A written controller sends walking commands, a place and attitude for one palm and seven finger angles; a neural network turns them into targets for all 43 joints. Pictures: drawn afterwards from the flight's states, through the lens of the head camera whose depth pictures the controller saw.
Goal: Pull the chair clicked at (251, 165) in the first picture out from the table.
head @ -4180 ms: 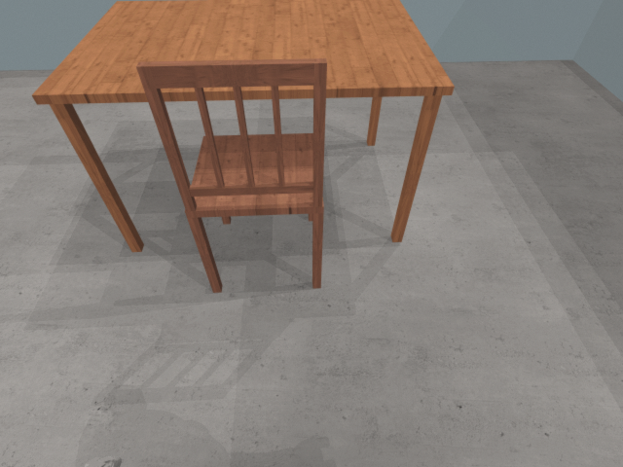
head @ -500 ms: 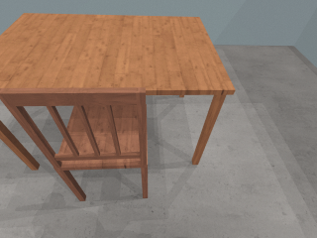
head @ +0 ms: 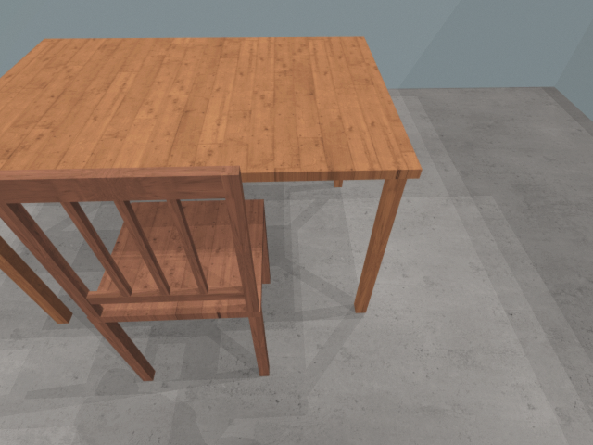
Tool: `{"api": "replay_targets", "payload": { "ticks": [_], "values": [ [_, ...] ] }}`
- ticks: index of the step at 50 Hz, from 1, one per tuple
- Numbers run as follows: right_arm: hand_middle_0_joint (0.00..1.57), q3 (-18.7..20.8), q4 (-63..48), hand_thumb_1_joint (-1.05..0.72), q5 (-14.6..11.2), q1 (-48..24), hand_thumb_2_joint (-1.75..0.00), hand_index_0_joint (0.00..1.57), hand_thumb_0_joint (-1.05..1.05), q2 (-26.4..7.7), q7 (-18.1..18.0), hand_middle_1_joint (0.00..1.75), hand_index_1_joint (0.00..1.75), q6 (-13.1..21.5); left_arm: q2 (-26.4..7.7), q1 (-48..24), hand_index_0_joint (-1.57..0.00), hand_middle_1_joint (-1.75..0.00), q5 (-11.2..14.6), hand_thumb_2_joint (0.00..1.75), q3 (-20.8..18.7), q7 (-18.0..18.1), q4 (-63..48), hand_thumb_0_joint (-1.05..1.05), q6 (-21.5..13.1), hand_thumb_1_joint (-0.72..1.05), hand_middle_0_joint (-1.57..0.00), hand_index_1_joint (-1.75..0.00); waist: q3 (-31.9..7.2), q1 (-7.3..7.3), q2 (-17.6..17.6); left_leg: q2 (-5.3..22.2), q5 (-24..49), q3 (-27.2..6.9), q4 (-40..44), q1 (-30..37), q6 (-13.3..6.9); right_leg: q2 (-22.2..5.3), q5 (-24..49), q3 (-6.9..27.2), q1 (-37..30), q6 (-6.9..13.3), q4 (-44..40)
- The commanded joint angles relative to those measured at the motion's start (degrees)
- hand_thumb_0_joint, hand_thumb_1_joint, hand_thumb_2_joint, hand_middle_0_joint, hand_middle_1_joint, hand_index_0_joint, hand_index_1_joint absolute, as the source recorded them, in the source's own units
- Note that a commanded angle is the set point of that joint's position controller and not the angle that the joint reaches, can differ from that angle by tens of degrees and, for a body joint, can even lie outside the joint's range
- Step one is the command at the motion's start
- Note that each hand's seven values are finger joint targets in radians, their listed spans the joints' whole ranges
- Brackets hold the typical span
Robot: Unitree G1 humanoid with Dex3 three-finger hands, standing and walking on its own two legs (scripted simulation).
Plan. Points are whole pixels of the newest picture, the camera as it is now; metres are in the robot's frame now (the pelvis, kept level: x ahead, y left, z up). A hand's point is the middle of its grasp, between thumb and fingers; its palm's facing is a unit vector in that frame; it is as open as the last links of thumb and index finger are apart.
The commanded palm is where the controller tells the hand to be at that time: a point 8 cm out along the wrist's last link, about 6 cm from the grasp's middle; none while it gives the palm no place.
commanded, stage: come to a stop and stand still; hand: left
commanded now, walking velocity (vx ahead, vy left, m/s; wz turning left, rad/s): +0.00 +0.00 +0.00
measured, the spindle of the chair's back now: (146, 251) +0.48 +0.32 -0.09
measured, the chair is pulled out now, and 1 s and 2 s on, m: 0.00 0.00 0.00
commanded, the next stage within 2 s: look again from close up in 0.96 s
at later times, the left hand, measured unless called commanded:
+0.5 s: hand out of the picture -0.01 +0.16 -0.18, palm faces +0.07 -0.98 -0.17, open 7.3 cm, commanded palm none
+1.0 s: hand out of the picture +0.00 +0.20 -0.17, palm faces +0.04 -0.98 -0.21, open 7.3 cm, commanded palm none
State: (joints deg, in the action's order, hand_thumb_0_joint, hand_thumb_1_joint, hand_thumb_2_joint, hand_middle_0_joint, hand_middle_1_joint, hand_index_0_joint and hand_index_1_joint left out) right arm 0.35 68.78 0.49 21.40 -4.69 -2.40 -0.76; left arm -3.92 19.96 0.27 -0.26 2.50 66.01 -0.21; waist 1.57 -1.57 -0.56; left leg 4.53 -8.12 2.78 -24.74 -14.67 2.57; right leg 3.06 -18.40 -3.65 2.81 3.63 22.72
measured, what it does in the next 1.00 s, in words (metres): stands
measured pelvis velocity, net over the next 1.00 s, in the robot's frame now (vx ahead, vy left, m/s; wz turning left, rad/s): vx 0.02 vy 0.03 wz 0.00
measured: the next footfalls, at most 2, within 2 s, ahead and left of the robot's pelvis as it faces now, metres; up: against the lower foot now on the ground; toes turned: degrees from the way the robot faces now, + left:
none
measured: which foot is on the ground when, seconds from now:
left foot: down 0.00-1.00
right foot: down 0.00-1.00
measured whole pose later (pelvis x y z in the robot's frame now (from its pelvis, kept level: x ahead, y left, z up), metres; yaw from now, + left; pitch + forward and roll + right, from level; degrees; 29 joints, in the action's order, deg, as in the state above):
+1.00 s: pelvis +0.02 +0.03 +0.00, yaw +0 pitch -2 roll +1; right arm -0.3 66.8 0.4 14.9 -8.2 -2.2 0.2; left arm -8.7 17.8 -0.3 -0.5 2.4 65.2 -0.1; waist 2.3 -0.2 0.7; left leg 1.3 -9.3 4.5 -22.5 -11.3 0.2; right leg -0.4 -18.9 -2.6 -0.5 0.9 20.1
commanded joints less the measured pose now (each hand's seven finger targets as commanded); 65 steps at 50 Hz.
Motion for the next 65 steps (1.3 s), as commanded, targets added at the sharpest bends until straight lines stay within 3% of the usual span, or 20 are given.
{"api": "replay_targets", "payload": {
  "ticks": [1, 9, 13, 17, 36, 52, 53, 54, 55, 56, 58, 61, 63, 65],
  "values": [
    [0.20, 0.67, -1.87, -0.90, 0.09, 1.96, -0.90, 0.20, 0.00, -4.72, -0.37, 0.30, 0.30, 1.00, -5.91, 5.80, -0.20, -0.30, -0.41, 0.90, -1.06, 0.58, -0.75, 0.00, -0.83, 0.90, -0.20, -0.30, 4.89, 1.27, 1.31, 1.79, 5.42, -2.45, 0.58, 4.38, -2.61, -8.82, 13.49, 6.87, 9.23, -1.66, -7.02],
    [0.20, 0.77, -2.96, -0.90, -0.03, -0.70, -0.90, 0.20, 0.00, -5.15, -0.69, 0.30, 0.30, 0.96, -6.30, 7.30, -0.20, -0.30, -0.70, 0.90, -1.25, 0.92, -0.59, 0.00, -0.77, 0.90, -0.20, -0.30, 3.64, 1.53, 3.27, 1.48, 7.48, -1.32, -1.42, 5.10, -2.71, -9.43, 27.75, 6.07, 6.64, -3.91, -4.84],
    [0.20, 0.67, -3.27, -0.90, -0.08, -1.90, -0.90, 0.20, 0.00, -5.67, -0.71, 0.30, 0.30, 0.71, -6.72, 7.28, -0.20, -0.30, -0.76, 0.90, -1.18, 0.94, -0.66, 0.00, -0.59, 0.90, -0.20, -0.30, 4.87, 1.47, 2.69, 1.46, 7.90, -1.35, -1.30, 5.76, -2.88, -9.47, 28.07, 5.87, 7.23, -4.18, -4.90],
    [0.20, 0.63, -3.84, -0.90, -0.08, -3.06, -0.90, 0.20, 0.00, -6.73, -0.81, 0.30, 0.30, 0.92, -7.45, 7.33, -0.20, -0.30, -0.82, 0.90, -1.23, 0.88, -0.73, 0.00, -0.54, 0.90, -0.20, -0.30, 3.32, 1.56, 2.04, 1.56, 10.70, -1.21, -1.79, 7.00, -3.11, -9.56, 31.37, 5.73, 5.64, -4.44, -4.39],
    [0.20, 0.29, -4.16, -0.90, 0.08, -4.87, -0.90, 0.20, 0.00, -9.86, -0.19, 0.30, 0.30, 1.48, -9.62, 3.74, -0.20, -0.30, -0.84, 0.90, -0.91, 0.21, -1.56, 0.00, -0.43, 0.90, -0.20, -0.30, 3.46, 1.88, 1.04, 2.26, 11.30, -3.93, 2.84, 8.15, -3.72, -9.24, 15.13, 5.04, 5.32, -2.71, -6.66],
    [0.20, 0.41, -3.47, -0.90, 0.09, -3.90, -0.90, 0.20, 0.00, -10.19, 0.13, 0.30, 0.30, 1.70, -10.43, 3.04, -0.20, -0.30, -0.86, 0.90, -1.04, 0.19, -1.44, 0.00, -0.60, 0.90, -0.20, -0.30, 3.57, 1.75, 1.52, 2.05, 9.13, -4.60, 4.52, 7.83, -3.90, -9.49, 10.70, 4.96, 5.81, -2.44, -7.24],
    [0.20, -0.15, -8.25, -0.90, -0.10, -8.71, -0.90, 0.20, 0.00, -10.66, 1.21, 0.30, 0.30, 3.06, -9.60, 5.26, -0.20, -0.30, -2.27, 0.90, 0.42, 2.18, -2.29, 0.00, -3.07, 0.90, -0.20, -0.30, 5.53, 3.16, 1.64, 1.19, 13.99, -1.59, -9.99, 3.09, -2.88, -12.03, 36.76, 9.43, 10.77, -4.04, -6.23],
    [0.20, -0.02, -9.23, -0.90, 0.09, -3.76, -0.90, 0.20, 0.00, -7.94, 1.70, 0.30, 0.30, 2.41, -12.34, 2.14, -0.20, -0.30, -1.78, 0.90, -0.56, 1.85, -4.84, 0.00, -3.23, 0.90, -0.20, -0.30, 3.24, -0.99, 3.14, 0.44, -1.45, -2.68, -7.81, 1.05, -3.85, -13.33, 31.97, 7.67, 8.24, -1.81, -3.16],
    [0.20, 0.06, -9.06, -0.90, 0.30, -2.02, -0.90, 0.20, 0.00, -8.37, 1.68, 0.30, 0.30, 1.94, -11.44, 0.15, -0.20, -0.30, -1.45, 0.90, -0.10, 1.47, -5.93, 0.00, -3.11, 0.90, -0.20, -0.30, 2.69, -1.17, 3.05, 0.08, -2.99, -2.54, -7.27, 0.02, -4.02, -11.34, 22.56, 6.98, 8.90, -0.72, -1.84],
    [0.20, 0.07, -9.70, -0.90, 0.62, -1.44, -0.90, 0.20, 0.00, -8.85, 1.73, 0.30, 0.30, 2.11, -11.30, 0.56, -0.20, -0.30, -1.39, 0.90, -0.40, 1.26, -7.11, 0.00, -3.06, 0.90, -0.20, -0.30, 0.30, -0.39, 0.46, 0.24, 1.09, -2.15, -6.86, 1.13, -4.17, -10.45, 22.06, 6.04, 7.49, -0.26, 0.04],
    [0.20, 0.14, -10.78, -0.90, 0.40, -2.20, -0.90, 0.20, 0.00, -9.57, 1.42, 0.30, 0.30, 2.32, -11.10, 1.97, -0.20, -0.30, -1.00, 0.90, -0.51, 1.09, -7.38, 0.00, -2.79, 0.90, -0.20, -0.30, -2.58, 0.15, 0.22, 0.67, 7.36, -3.03, -7.00, 2.48, -4.75, -9.24, 21.12, 5.84, 6.62, -0.11, 2.22],
    [0.20, 0.15, -11.26, -0.90, 0.35, -2.69, -0.90, 0.20, 0.00, -10.42, 1.07, 0.30, 0.30, 2.43, -10.78, 2.79, -0.20, -0.30, -1.17, 0.90, -0.23, 0.97, -7.86, 0.00, -1.91, 0.90, -0.20, -0.30, -1.01, 1.09, -0.03, 1.35, 11.87, -3.82, -6.65, 2.32, -5.43, -7.98, 17.23, 5.24, 7.45, -0.63, 3.36],
    [0.20, 0.22, -11.36, -0.90, 0.24, -3.48, -0.90, 0.20, 0.00, -10.65, 1.01, 0.30, 0.30, 2.13, -10.86, 2.70, -0.20, -0.30, -1.03, 0.90, -0.15, 0.89, -7.96, 0.00, -1.35, 0.90, -0.20, -0.30, 1.82, 1.18, 2.01, 1.40, 7.30, -4.09, -5.41, 0.91, -5.46, -7.66, 11.19, 5.48, 9.54, -0.87, 2.38],
    [0.20, 0.43, -11.39, -0.90, 0.27, -4.26, -0.90, 0.20, 0.00, -10.95, 1.10, 0.30, 0.30, 1.83, -10.91, 2.01, -0.20, -0.30, -1.07, 0.90, -0.15, 0.73, -8.37, 0.00, -0.78, 0.90, -0.20, -0.30, 4.45, 1.25, 0.80, 1.38, 1.14, -4.83, -2.92, -0.48, -5.47, -7.15, 3.24, 5.56, 11.63, -1.00, 1.53]
  ]
}}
